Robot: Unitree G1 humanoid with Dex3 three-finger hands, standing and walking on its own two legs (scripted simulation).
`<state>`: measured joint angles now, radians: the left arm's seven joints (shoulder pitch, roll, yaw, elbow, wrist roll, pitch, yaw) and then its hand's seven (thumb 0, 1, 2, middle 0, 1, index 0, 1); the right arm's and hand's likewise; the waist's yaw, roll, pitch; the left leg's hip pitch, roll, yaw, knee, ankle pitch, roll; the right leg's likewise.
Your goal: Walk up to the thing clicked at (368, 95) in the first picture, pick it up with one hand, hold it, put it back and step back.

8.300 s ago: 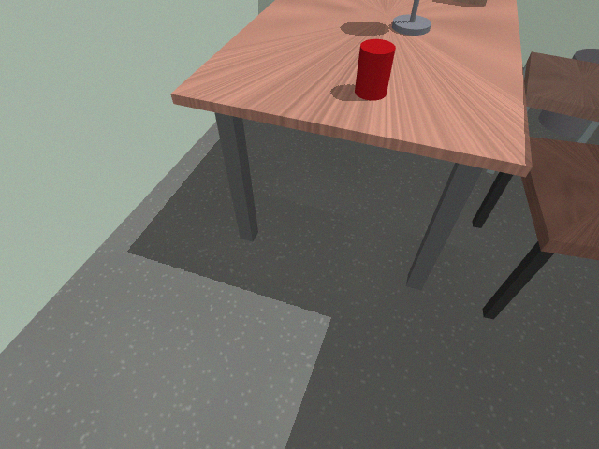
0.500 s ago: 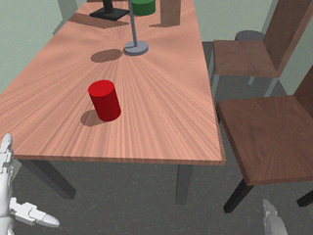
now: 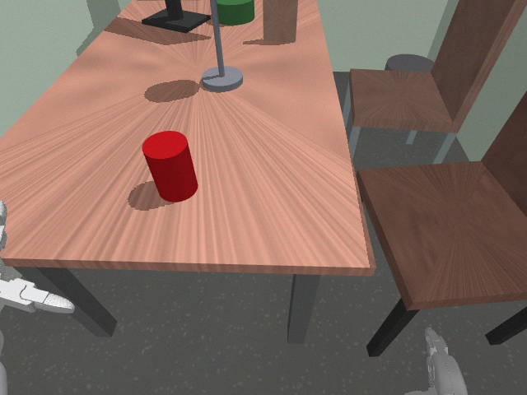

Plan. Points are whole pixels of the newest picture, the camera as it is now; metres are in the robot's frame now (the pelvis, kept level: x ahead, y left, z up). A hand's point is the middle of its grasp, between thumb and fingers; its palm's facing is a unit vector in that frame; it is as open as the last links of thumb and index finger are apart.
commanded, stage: go down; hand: left
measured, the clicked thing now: (172, 167) +0.54 +0.22 +0.02
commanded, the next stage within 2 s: none
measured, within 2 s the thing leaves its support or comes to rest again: neither
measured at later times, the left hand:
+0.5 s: hand (29, 221) +0.32 +0.36 +0.12, palm faces +0.23 -0.97 -0.06, open 17.4 cm
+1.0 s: hand (24, 188) +0.37 +0.39 +0.13, palm faces +0.19 -0.98 +0.01, open 17.7 cm
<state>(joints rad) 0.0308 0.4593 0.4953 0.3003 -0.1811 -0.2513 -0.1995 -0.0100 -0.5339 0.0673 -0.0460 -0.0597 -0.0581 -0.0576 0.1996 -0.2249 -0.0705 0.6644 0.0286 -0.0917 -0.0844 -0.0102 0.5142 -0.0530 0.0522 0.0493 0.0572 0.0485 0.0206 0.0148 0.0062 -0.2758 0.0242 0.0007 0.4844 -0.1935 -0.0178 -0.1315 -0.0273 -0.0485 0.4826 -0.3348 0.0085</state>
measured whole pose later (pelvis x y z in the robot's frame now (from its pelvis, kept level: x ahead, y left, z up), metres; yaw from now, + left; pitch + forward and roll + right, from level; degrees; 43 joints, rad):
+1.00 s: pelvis +0.00 +0.02 -0.01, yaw -2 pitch +8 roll -2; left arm -0.54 0.79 0.64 1.02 -0.22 -0.12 -0.57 -0.01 -0.60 0.07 -0.04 -0.03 -0.04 -0.04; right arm 0.21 -0.25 0.04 0.67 0.00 -0.21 -0.15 -0.01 0.52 -0.06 0.05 0.05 0.06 0.05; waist -0.05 -0.02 -0.07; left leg -0.49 0.04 0.02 0.58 -0.23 0.01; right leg -0.33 -0.02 -0.02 0.52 -0.32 0.03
